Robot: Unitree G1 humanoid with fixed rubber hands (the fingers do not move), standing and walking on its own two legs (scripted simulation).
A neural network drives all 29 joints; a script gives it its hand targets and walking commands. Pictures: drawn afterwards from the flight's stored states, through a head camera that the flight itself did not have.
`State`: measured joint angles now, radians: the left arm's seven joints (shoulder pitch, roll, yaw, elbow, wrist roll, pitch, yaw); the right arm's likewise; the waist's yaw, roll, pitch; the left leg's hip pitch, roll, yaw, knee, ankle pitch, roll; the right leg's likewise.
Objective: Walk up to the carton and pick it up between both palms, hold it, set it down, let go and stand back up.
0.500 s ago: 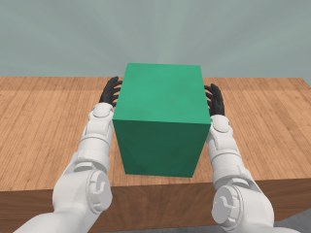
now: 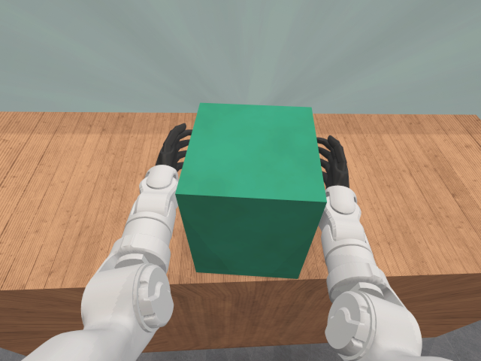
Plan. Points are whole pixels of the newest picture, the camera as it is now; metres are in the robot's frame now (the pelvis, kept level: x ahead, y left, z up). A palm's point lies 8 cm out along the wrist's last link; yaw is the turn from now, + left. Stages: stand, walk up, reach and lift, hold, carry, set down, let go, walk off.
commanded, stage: set down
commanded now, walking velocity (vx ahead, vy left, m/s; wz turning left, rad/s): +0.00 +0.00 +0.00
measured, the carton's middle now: (250, 194) +0.40 -0.02 +0.03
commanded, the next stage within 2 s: none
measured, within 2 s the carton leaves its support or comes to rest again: rests again in 0.10 s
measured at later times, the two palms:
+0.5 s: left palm (172, 167) +0.42 +0.12 +0.08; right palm (335, 186) +0.38 -0.17 +0.07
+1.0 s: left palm (172, 166) +0.43 +0.12 +0.08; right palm (335, 184) +0.39 -0.17 +0.07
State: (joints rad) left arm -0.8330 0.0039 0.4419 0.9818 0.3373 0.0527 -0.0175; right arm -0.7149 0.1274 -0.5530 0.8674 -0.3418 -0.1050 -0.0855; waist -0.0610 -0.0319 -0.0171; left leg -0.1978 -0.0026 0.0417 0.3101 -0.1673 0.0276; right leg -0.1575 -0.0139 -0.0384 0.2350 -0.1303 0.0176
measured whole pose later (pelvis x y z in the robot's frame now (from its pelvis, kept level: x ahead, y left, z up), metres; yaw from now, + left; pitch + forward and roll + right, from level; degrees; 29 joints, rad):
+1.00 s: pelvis +0.01 -0.01 +0.00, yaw -1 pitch +4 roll -1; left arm -0.83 -0.05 0.56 0.91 0.44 -0.02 -0.07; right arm -0.69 0.16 -0.62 0.81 -0.42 -0.19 -0.04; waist -0.03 -0.04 0.03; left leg -0.19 0.01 0.07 0.30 -0.17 0.02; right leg -0.17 -0.01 -0.04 0.25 -0.14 0.01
